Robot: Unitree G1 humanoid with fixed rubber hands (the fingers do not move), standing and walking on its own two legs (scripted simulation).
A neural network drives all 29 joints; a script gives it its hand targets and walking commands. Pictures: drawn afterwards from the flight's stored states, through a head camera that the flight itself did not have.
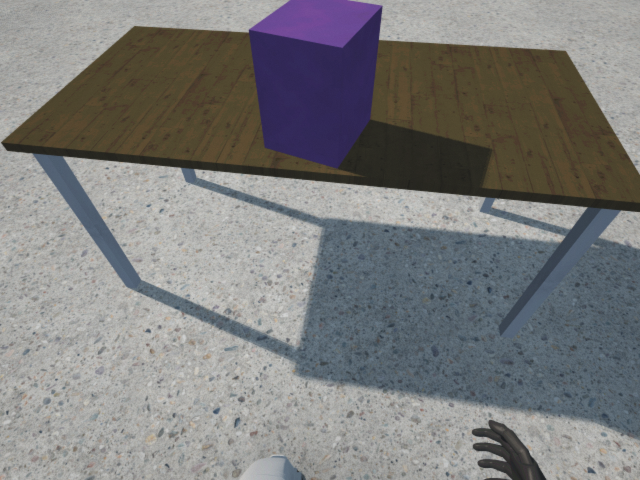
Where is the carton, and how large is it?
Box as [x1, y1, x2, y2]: [249, 0, 382, 168]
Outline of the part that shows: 290,0 249,29 264,145 265,147 337,168 369,120 382,6 349,0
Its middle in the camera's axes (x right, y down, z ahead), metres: +0.00 -0.34 +0.84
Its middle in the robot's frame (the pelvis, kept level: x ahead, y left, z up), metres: +0.87 +0.10 +0.05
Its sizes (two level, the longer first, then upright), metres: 0.214 0.187 0.263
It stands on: a table, 0.68 m high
